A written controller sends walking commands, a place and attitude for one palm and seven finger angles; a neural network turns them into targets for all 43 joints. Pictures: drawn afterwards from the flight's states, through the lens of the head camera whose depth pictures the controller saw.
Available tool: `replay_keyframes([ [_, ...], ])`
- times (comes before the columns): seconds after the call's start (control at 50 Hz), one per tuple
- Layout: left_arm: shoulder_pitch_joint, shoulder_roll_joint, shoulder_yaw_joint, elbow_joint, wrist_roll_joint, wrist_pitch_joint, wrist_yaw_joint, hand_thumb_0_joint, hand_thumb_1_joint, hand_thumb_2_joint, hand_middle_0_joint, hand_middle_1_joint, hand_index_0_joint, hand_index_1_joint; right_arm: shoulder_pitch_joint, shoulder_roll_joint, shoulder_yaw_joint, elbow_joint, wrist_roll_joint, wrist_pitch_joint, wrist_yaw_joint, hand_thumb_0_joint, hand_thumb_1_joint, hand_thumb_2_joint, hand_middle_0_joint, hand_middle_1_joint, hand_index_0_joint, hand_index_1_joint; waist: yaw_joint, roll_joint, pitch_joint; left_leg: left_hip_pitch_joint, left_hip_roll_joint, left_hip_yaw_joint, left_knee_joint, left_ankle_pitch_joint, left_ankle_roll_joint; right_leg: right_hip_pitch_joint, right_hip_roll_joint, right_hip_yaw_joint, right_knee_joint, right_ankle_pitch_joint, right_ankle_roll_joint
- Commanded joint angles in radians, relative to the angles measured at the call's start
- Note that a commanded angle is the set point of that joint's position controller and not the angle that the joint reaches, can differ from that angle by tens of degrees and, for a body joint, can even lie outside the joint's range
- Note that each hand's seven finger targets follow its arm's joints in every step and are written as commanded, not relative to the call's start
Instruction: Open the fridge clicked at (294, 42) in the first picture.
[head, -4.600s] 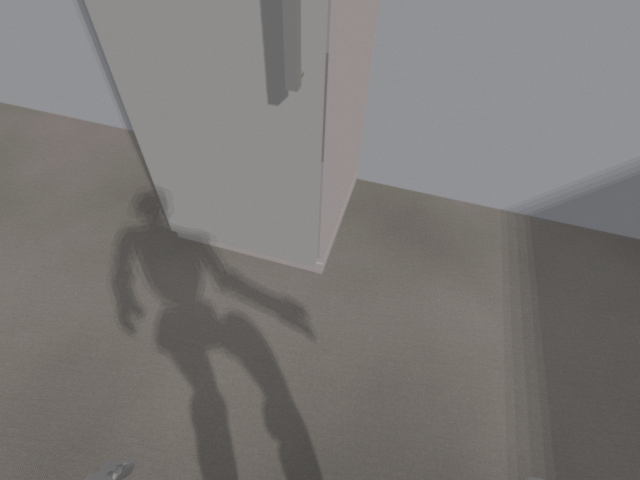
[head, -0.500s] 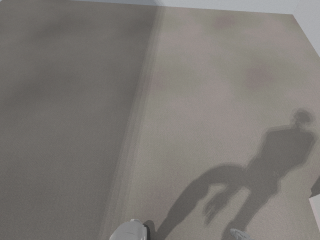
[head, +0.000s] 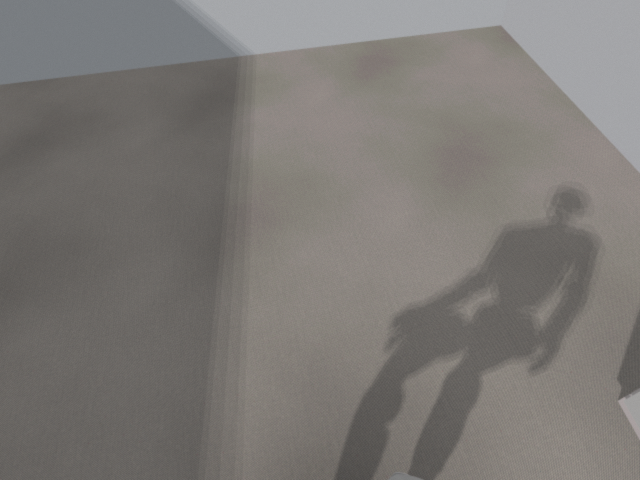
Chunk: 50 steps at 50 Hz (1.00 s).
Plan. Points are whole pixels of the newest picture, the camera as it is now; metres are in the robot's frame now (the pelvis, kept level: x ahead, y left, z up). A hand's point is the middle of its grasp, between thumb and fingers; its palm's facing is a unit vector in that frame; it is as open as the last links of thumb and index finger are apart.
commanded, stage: turn to face it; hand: right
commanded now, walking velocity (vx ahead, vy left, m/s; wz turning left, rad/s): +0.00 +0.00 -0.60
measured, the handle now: out of the picture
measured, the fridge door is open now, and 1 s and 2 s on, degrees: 0 0 0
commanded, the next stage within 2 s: none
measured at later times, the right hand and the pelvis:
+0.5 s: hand out of the picture +0.09 -0.20 -0.14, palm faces +0.26 +0.94 -0.23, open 7.3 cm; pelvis +0.01 +0.02 +0.02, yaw -15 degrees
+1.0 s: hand out of the picture -0.10 -0.14 -0.15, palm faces +0.58 +0.77 -0.24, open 7.3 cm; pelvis -0.02 +0.04 +0.01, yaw -36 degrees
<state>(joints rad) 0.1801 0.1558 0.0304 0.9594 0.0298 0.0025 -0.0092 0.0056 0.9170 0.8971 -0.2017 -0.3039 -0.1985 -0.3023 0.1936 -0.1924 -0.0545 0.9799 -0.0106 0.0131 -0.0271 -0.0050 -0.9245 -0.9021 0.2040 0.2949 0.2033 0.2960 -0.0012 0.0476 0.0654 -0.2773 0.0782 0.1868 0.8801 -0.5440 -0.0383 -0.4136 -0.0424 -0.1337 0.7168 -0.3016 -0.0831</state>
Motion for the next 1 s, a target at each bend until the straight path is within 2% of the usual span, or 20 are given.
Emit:
replay_keyframes([
  [0.0, 0.150, 0.214, 0.062, -0.043, -0.004, -0.005, 0.029, 0.000, 0.900, 0.900, -0.200, -0.300, -0.200, -0.300, -0.032, -0.094, -0.033, -0.105, -0.008, -0.009, 0.000, 0.000, -0.900, -0.900, 0.200, 0.300, 0.200, 0.300, 0.052, -0.219, -0.138, -0.318, 0.030, -0.170, 0.372, 0.006, -0.028, 0.293, -0.317, 0.479, -0.356, 0.555, -0.119],
  [0.06, 0.080, 0.206, 0.059, -0.066, -0.007, -0.013, 0.031, 0.000, 0.900, 0.900, -0.200, -0.300, -0.200, -0.300, 0.005, -0.087, -0.038, -0.087, -0.008, -0.002, 0.009, 0.000, -0.900, -0.900, 0.200, 0.300, 0.200, 0.300, 0.019, -0.126, -0.168, -0.281, 0.029, -0.179, 0.331, 0.144, -0.043, 0.283, -0.231, 0.353, -0.368, 0.502, -0.068],
  [0.1, 0.082, 0.207, 0.062, -0.071, -0.010, -0.018, 0.030, 0.000, 0.900, 0.900, -0.200, -0.300, -0.200, -0.300, 0.017, -0.087, -0.041, -0.082, -0.009, 0.004, 0.010, 0.000, -0.900, -0.900, 0.200, 0.300, 0.200, 0.300, 0.015, -0.122, -0.188, -0.276, 0.028, -0.183, 0.312, 0.190, -0.054, 0.295, -0.208, 0.343, -0.383, 0.500, -0.057],
  [0.24, 0.116, 0.222, 0.080, -0.062, -0.011, -0.009, 0.024, 0.000, 0.900, 0.900, -0.200, -0.300, -0.200, -0.300, -0.035, -0.105, -0.046, -0.113, -0.010, 0.012, 0.004, 0.000, -0.900, -0.900, 0.200, 0.300, 0.200, 0.300, 0.037, -0.172, -0.162, -0.294, 0.019, -0.195, 0.209, 0.193, -0.079, 0.319, -0.181, 0.415, -0.393, 0.432, -0.068],
  [0.4, 0.109, 0.249, 0.097, -0.070, -0.004, 0.012, 0.020, 0.000, 0.900, 0.900, -0.200, -0.300, -0.200, -0.300, -0.095, -0.114, -0.040, -0.155, -0.002, 0.015, 0.001, 0.000, -0.900, -0.900, 0.200, 0.300, 0.200, 0.300, 0.052, -0.207, -0.126, -0.209, -0.026, -0.212, 0.018, 0.116, -0.060, 0.240, -0.165, 0.562, -0.399, 0.274, -0.098],
  [0.48, 0.052, 0.267, 0.106, -0.096, -0.001, 0.024, 0.015, 0.000, 0.900, 0.900, -0.200, -0.300, -0.200, -0.300, -0.024, -0.116, -0.037, -0.155, 0.004, 0.014, -0.003, 0.000, -0.900, -0.900, 0.200, 0.300, 0.200, 0.300, 0.021, -0.206, -0.134, -0.050, -0.067, -0.207, -0.151, 0.123, -0.032, 0.135, -0.133, 0.611, -0.397, 0.194, -0.082],
  [0.52, 0.023, 0.260, 0.109, -0.112, -0.003, 0.031, 0.010, 0.000, 0.900, 0.900, -0.200, -0.300, -0.200, -0.300, 0.050, -0.125, -0.044, -0.142, 0.008, 0.011, -0.006, 0.000, -0.900, -0.900, 0.200, 0.300, 0.200, 0.300, -0.010, -0.196, -0.149, 0.112, -0.081, -0.186, -0.333, 0.199, -0.014, 0.041, -0.084, 0.597, -0.390, 0.118, -0.034],
  [0.54, 0.003, 0.241, 0.109, -0.121, -0.009, 0.034, 0.006, 0.000, 0.900, 0.900, -0.200, -0.300, -0.200, -0.300, 0.100, -0.147, -0.050, -0.134, 0.006, 0.007, -0.010, 0.000, -0.900, -0.900, 0.200, 0.300, 0.200, 0.300, -0.038, -0.157, -0.153, 0.243, -0.049, -0.195, -0.485, 0.265, 0.001, -0.056, -0.043, 0.555, -0.341, 0.029, 0.012],
  [0.56, 0.026, 0.177, 0.104, -0.128, -0.018, 0.039, 0.002, 0.000, 0.900, 0.900, -0.200, -0.300, -0.200, -0.300, 0.114, -0.225, -0.065, -0.143, -0.010, -0.004, -0.016, 0.000, -0.900, -0.900, 0.200, 0.300, 0.200, 0.300, -0.042, 0.073, -0.160, 0.350, 0.165, -0.399, -0.652, 0.119, 0.072, -0.218, 0.067, 0.408, -0.112, -0.131, 0.088],
  [0.58, 0.037, 0.151, 0.100, -0.147, -0.011, 0.036, 0.006, 0.000, 0.900, 0.900, -0.200, -0.300, -0.200, -0.300, 0.057, -0.297, -0.066, -0.173, -0.020, -0.003, -0.018, 0.000, -0.900, -0.900, 0.200, 0.300, 0.200, 0.300, -0.035, 0.285, -0.108, 0.254, 0.417, -0.661, -0.719, 0.073, 0.169, -0.335, 0.174, 0.218, 0.185, -0.240, 0.149],
  [0.6, 0.021, 0.209, 0.109, -0.145, 0.003, 0.037, 0.004, 0.000, 0.900, 0.900, -0.200, -0.300, -0.200, -0.300, -0.024, -0.260, -0.051, -0.199, -0.008, 0.002, -0.023, 0.000, -0.900, -0.900, 0.200, 0.300, 0.200, 0.300, -0.005, 0.154, -0.075, 0.070, 0.419, -0.556, -0.703, 0.129, 0.185, -0.242, 0.099, 0.251, 0.345, -0.219, 0.125],
  [0.62, 0.055, 0.195, 0.107, -0.123, 0.005, 0.049, -0.006, 0.000, 0.900, 0.900, -0.200, -0.300, -0.200, -0.300, -0.102, -0.212, -0.043, -0.217, -0.007, -0.008, -0.020, 0.000, -0.900, -0.900, 0.200, 0.300, 0.200, 0.300, 0.046, 0.102, -0.049, 0.007, 0.330, -0.442, -0.691, 0.178, 0.157, -0.207, 0.082, 0.244, 0.430, -0.132, 0.128],
  [0.66, 0.068, 0.188, 0.103, -0.090, 0.002, 0.060, -0.016, 0.000, 0.900, 0.900, -0.200, -0.300, -0.200, -0.300, -0.119, -0.169, -0.025, -0.212, -0.002, -0.019, -0.011, 0.000, -0.900, -0.900, 0.200, 0.300, 0.200, 0.300, 0.059, 0.111, 0.003, -0.007, 0.232, -0.298, -0.627, 0.356, 0.116, -0.197, 0.050, 0.192, 0.522, -0.053, 0.150],
  [0.68, 0.079, 0.181, 0.100, -0.089, -0.002, 0.059, -0.020, 0.000, 0.900, 0.900, -0.200, -0.300, -0.200, -0.300, -0.104, -0.147, -0.020, -0.205, -0.003, -0.024, -0.011, 0.000, -0.900, -0.900, 0.200, 0.300, 0.200, 0.300, 0.063, 0.117, 0.004, 0.017, 0.212, -0.245, -0.600, 0.456, 0.110, -0.207, 0.041, 0.177, 0.526, -0.025, 0.156],
  [0.7, 0.069, 0.171, 0.095, -0.088, -0.003, 0.059, -0.022, 0.000, 0.900, 0.900, -0.200, -0.300, -0.200, -0.300, -0.069, -0.149, -0.019, -0.193, -0.005, -0.029, -0.010, 0.000, -0.900, -0.900, 0.200, 0.300, 0.200, 0.300, 0.050, 0.128, 0.006, 0.061, 0.207, -0.204, -0.578, 0.536, 0.108, -0.217, 0.038, 0.163, 0.524, -0.013, 0.164],
  [0.78, -0.022, 0.168, 0.083, -0.112, -0.007, 0.063, -0.023, 0.000, 0.900, 0.900, -0.200, -0.300, -0.200, -0.300, 0.048, -0.176, -0.027, -0.157, -0.011, -0.026, -0.012, 0.000, -0.900, -0.900, 0.200, 0.300, 0.200, 0.300, -0.009, 0.134, -0.029, 0.182, 0.248, -0.179, -0.541, 0.617, 0.134, -0.216, 0.012, 0.127, 0.415, -0.060, 0.181],
  [0.88, -0.117, 0.153, 0.064, -0.137, -0.013, 0.055, -0.025, 0.000, 0.900, 0.900, -0.200, -0.300, -0.200, -0.300, 0.107, -0.227, -0.040, -0.132, -0.022, -0.015, -0.006, 0.000, -0.900, -0.900, 0.200, 0.300, 0.200, 0.300, -0.050, 0.193, -0.040, 0.205, 0.282, -0.132, -0.483, 0.739, 0.144, -0.102, 0.009, 0.057, 0.159, -0.144, 0.170],
  [0.94, -0.094, 0.154, 0.057, -0.135, -0.019, 0.043, -0.023, 0.000, 0.900, 0.900, -0.200, -0.300, -0.200, -0.300, 0.102, -0.257, -0.051, -0.129, -0.022, -0.007, -0.002, 0.000, -0.900, -0.900, 0.200, 0.300, 0.200, 0.300, -0.048, 0.224, -0.088, 0.216, 0.294, -0.095, -0.420, 0.791, 0.133, 0.003, 0.028, 0.016, 0.016, -0.130, 0.147],
  [0.96, -0.068, 0.162, 0.057, -0.131, -0.019, 0.037, -0.021, 0.000, 0.900, 0.900, -0.200, -0.300, -0.200, -0.300, 0.095, -0.258, -0.054, -0.129, -0.020, -0.006, -0.001, 0.000, -0.900, -0.900, 0.200, 0.300, 0.200, 0.300, -0.034, 0.220, -0.112, 0.213, 0.290, -0.079, -0.378, 0.796, 0.116, 0.052, 0.031, 0.008, -0.069, -0.089, 0.140],
  [0.98, -0.023, 0.182, 0.062, -0.123, -0.017, 0.029, -0.020, 0.000, 0.900, 0.900, -0.200, -0.300, -0.200, -0.300, 0.082, -0.251, -0.055, -0.128, -0.014, -0.004, 0.001, 0.000, -0.900, -0.900, 0.200, 0.300, 0.200, 0.300, -0.007, 0.169, -0.143, 0.197, 0.276, -0.035, -0.295, 0.770, 0.081, 0.141, 0.031, 0.015, -0.204, 0.010, 0.132],
])
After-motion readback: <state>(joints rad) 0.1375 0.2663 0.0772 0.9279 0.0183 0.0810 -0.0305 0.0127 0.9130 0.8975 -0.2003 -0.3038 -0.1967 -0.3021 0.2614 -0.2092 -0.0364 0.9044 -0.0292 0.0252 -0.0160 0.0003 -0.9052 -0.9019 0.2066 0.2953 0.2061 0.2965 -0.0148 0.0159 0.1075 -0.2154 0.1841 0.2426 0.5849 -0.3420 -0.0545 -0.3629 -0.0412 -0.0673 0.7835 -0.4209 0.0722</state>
